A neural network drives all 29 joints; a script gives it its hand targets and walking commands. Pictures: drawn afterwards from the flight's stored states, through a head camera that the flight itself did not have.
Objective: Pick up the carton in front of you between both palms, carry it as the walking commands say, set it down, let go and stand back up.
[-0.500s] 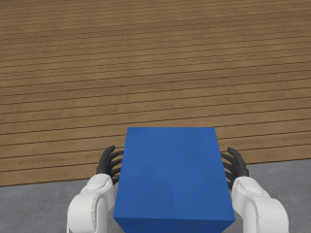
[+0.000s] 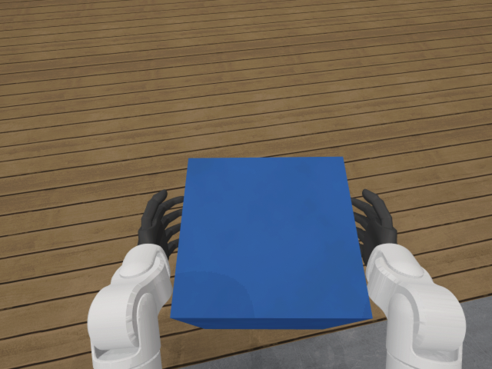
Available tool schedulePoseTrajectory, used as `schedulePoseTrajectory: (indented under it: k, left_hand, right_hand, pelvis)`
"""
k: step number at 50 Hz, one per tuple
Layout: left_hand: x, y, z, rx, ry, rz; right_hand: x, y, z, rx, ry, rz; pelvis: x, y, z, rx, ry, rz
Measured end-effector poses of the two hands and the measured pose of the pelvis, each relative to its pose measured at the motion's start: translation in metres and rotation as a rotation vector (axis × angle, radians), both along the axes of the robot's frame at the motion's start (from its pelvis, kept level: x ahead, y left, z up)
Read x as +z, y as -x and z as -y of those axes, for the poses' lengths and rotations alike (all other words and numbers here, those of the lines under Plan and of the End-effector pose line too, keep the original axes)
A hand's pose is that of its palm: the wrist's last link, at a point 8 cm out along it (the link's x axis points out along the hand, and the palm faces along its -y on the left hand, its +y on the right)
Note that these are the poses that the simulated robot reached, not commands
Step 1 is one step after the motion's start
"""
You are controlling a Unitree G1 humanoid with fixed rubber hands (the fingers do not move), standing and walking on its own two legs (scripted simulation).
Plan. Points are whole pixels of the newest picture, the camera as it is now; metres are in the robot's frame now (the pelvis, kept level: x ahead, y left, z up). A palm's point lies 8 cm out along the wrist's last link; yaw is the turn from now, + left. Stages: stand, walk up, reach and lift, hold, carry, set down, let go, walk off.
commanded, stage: carry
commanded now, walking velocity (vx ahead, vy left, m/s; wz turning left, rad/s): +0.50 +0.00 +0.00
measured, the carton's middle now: (264, 254) +0.27 +0.00 +0.05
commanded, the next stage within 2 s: none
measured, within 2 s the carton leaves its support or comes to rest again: neither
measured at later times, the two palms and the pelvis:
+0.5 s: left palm (190, 83) +0.66 +0.14 +0.11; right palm (323, 77) +0.69 -0.16 +0.10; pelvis +0.32 -0.04 +0.00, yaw +3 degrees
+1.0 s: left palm (206, 0) +1.01 +0.13 +0.16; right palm (314, 1) +0.98 -0.17 +0.17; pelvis +0.66 +0.00 +0.05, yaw +1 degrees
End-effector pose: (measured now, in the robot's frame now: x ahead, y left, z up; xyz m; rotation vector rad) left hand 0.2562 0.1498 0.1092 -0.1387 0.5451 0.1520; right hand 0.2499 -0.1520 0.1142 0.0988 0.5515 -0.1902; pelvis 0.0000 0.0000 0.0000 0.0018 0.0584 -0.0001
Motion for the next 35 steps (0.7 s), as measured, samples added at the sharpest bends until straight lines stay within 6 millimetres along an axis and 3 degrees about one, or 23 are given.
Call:
schedulePoseTrajectory:
  k: [6,11,16,20,22,28,35]
  left_hand:
    - [0.030,-0.100,-0.006,0.027,-0.008,0.032]
    - [0.041,-0.183,-0.010,0.067,-0.020,0.036]
    - [0.035,-0.272,-0.006,0.106,-0.035,0.024]
    - [0.024,-0.345,0.000,0.142,-0.052,0.032]
    - [0.015,-0.372,0.003,0.151,-0.038,0.004]
    - [0.001,-0.433,0.005,0.183,0.023,-0.043]
    - [0.026,-0.526,0.005,0.155,0.019,0.053]
  right_hand:
    - [0.031,-0.092,-0.003,-0.037,-0.001,0.036]
    - [0.041,-0.183,-0.004,-0.019,-0.005,0.044]
    - [0.030,-0.282,0.002,-0.008,-0.020,0.032]
    - [0.010,-0.368,0.008,0.019,-0.035,0.039]
    - [-0.001,-0.403,0.010,0.028,-0.027,0.009]
    - [-0.011,-0.477,0.008,0.023,-0.089,-0.047]
    - [0.011,-0.560,0.009,0.001,-0.088,0.050]
  pelvis:
    - [0.019,-0.066,-0.007,0.011,0.022,-0.015]
    - [0.021,-0.131,-0.003,0.028,0.021,-0.021]
    - [0.009,-0.204,0.010,0.043,0.005,-0.018]
    - [-0.011,-0.265,0.025,0.057,0.010,-0.007]
    - [-0.009,-0.287,0.031,0.051,0.009,-0.015]
    - [0.013,-0.354,0.041,0.053,-0.011,-0.041]
    - [0.022,-0.452,0.032,0.034,-0.021,-0.053]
